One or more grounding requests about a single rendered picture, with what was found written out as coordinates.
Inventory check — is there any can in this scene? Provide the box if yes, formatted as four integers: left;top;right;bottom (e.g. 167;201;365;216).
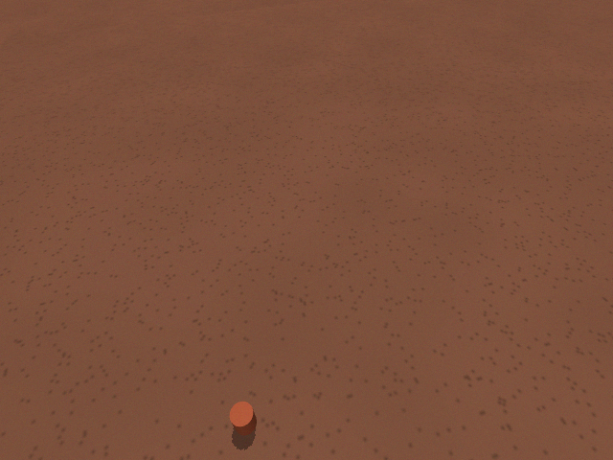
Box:
230;402;257;435

